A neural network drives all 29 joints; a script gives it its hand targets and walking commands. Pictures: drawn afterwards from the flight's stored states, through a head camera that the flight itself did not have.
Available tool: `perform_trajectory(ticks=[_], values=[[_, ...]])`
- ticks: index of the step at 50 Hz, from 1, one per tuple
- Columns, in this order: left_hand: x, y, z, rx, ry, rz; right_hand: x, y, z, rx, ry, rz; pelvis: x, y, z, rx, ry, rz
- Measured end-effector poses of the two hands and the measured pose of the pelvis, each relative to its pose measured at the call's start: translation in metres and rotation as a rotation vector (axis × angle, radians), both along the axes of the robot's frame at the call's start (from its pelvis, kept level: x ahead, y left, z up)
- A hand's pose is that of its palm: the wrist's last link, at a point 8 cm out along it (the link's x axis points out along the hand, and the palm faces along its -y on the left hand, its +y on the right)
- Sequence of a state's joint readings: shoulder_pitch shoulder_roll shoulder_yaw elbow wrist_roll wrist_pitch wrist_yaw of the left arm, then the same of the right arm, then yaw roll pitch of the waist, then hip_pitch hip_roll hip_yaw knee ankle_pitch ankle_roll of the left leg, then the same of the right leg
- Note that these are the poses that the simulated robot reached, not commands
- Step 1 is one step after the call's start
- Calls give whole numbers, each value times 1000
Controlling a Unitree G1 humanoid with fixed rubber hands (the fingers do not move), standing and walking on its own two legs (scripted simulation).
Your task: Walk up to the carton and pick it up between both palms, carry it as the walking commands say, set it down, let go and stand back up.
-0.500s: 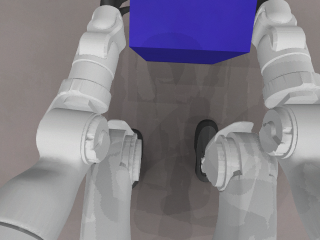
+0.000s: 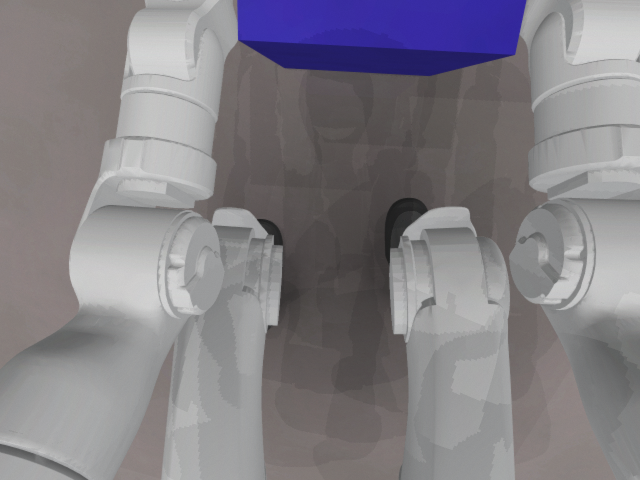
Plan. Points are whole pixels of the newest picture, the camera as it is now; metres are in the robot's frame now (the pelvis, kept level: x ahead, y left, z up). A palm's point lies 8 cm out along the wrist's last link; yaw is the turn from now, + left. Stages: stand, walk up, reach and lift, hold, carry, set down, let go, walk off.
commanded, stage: reach and lift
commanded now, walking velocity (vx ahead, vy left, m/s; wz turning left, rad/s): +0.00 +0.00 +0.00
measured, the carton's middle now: out of the picture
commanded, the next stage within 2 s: none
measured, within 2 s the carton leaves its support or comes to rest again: neither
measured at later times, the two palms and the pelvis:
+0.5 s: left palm out of the picture +0.54 +0.10 -0.10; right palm out of the picture +0.54 -0.18 -0.11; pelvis +0.00 +0.00 +0.04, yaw +0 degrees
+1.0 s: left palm out of the picture +0.53 +0.10 -0.03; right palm out of the picture +0.53 -0.18 -0.04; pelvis -0.01 -0.01 +0.08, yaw -1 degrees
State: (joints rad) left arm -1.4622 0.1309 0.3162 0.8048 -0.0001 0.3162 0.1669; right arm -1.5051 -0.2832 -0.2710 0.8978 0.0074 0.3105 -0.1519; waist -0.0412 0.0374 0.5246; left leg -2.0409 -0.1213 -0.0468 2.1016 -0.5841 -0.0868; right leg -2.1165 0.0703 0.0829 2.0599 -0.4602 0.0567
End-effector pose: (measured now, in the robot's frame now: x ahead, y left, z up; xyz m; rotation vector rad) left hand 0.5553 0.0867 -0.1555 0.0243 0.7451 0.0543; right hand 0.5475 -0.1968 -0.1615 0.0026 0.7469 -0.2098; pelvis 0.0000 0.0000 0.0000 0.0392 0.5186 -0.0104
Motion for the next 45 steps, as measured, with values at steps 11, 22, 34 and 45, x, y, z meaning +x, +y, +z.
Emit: perform_trajectory(ticks=[11,22,34,45], values=[[8,9,25,-4,-41,31,18,9,28,14,-43,9,6,-5,19,14,8,-9],[-8,17,39,-7,-41,38,-3,17,33,38,-44,-3,6,-2,30,4,-6,-1],[-14,8,88,-29,-51,30,-10,8,93,18,-56,-20,-14,4,54,-6,-55,-8],[-19,13,102,-22,-67,49,-12,13,102,50,-73,-17,-9,-3,71,1,-41,-11]])
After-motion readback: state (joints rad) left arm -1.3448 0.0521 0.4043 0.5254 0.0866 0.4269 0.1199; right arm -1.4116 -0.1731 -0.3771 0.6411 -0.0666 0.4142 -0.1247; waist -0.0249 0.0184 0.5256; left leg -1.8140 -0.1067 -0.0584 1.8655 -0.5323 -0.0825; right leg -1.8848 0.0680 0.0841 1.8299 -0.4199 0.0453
